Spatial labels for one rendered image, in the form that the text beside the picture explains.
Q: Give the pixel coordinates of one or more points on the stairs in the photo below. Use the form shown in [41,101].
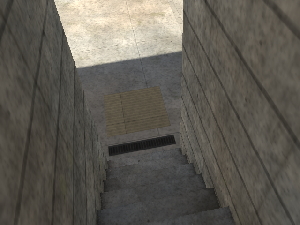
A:
[159,188]

